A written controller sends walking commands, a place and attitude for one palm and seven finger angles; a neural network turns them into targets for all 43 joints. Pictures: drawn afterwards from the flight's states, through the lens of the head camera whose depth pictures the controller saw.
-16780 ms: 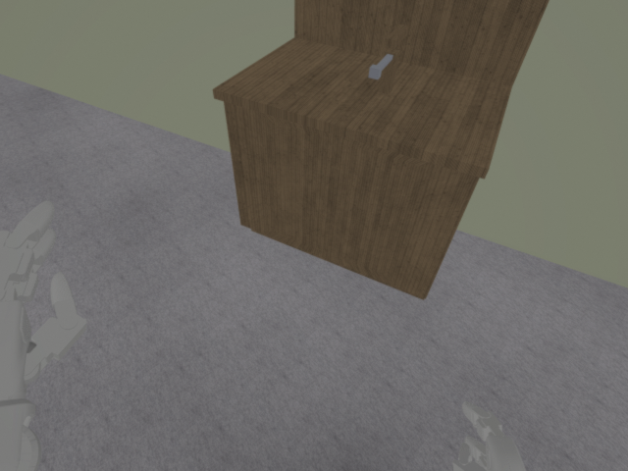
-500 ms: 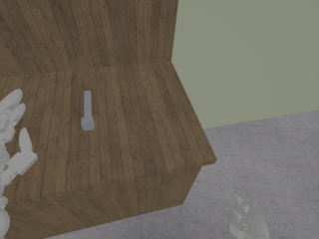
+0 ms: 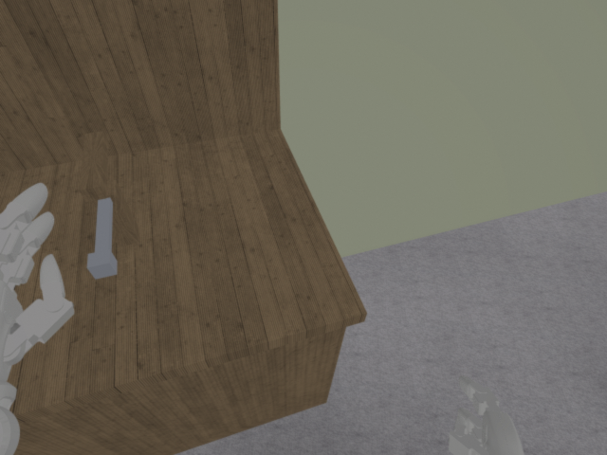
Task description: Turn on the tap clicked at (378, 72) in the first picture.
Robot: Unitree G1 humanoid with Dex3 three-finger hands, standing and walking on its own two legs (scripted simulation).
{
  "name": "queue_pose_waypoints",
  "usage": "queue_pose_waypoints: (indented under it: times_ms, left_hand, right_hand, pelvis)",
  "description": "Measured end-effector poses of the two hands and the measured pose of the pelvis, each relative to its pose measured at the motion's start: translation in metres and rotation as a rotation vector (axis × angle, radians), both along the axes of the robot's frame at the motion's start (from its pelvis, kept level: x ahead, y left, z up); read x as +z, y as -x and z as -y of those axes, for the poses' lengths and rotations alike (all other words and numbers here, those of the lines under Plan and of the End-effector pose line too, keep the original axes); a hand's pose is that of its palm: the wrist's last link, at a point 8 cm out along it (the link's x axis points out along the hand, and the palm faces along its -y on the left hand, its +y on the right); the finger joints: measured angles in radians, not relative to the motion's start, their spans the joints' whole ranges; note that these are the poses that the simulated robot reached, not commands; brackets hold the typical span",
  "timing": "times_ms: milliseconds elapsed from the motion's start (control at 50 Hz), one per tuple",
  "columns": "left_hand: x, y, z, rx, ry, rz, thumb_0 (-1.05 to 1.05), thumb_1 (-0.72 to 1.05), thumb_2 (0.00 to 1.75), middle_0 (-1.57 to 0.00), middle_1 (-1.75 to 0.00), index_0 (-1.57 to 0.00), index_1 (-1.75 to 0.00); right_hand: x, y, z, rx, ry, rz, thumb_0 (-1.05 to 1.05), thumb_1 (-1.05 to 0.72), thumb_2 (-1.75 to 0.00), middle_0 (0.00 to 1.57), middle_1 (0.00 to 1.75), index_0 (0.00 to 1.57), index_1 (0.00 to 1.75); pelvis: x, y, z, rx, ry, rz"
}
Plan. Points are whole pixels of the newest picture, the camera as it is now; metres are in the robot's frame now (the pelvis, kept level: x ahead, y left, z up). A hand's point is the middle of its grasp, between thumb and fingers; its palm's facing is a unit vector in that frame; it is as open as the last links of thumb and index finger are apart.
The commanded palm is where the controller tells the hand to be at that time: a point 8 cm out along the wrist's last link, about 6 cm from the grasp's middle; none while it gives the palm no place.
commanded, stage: shuffle to correct the standing spot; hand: left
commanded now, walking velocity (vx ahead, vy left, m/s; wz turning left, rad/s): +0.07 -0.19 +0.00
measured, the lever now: (102, 264) +0.33 +0.31 +0.05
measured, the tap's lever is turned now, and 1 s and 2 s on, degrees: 0 0 0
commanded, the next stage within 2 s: come to a stop and stand still in 1.36 s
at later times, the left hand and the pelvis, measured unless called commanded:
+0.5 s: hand (99, 301) +0.22 +0.22 +0.16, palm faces +0.33 -0.88 -0.33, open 7.4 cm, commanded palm +0.17 +0.26 +0.18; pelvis +0.01 -0.02 +0.00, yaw +0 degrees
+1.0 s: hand (104, 296) +0.23 +0.21 +0.16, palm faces +0.32 -0.88 -0.35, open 7.4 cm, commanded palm +0.17 +0.26 +0.18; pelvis +0.01 -0.02 +0.00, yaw -1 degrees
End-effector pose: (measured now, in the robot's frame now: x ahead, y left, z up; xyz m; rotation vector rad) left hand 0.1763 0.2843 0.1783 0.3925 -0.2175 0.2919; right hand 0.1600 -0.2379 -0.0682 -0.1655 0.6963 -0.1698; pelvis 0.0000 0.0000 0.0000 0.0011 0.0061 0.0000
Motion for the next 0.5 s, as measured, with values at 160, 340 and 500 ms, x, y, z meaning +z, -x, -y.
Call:
queue_pose_waypoints:
  times_ms: [160,340,500]
  left_hand:
    - [0.002,-0.002,0.015,0.009,0.001,-0.008,0.02,0.89,0.9,-0.21,-0.3,-0.21,-0.3]
    - [-0.002,-0.003,0.022,0.028,0.023,-0.027,0.02,0.89,0.9,-0.21,-0.3,-0.21,-0.3]
    - [-0.001,-0.007,0.026,0.027,0.026,-0.029,0.02,0.9,0.9,-0.21,-0.3,-0.21,-0.3]
  right_hand:
    - [0.001,-0.01,0.012,-0.001,-0.007,0.013,0.01,-0.9,-0.9,0.2,0.3,0.2,0.3]
    - [0.001,-0.017,0.01,0.027,-0.026,0.009,0.01,-0.9,-0.9,0.2,0.3,0.2,0.3]
    - [0.001,-0.02,0.008,0.034,-0.031,0.003,0.01,-0.9,-0.9,0.2,0.3,0.2,0.3]
  pelvis:
    - [0.0,-0.004,0.013,0.0,-0.002,0.006]
    - [0.002,-0.006,0.021,-0.002,-0.001,0.01]
    - [0.002,-0.007,0.023,-0.005,0.001,0.015]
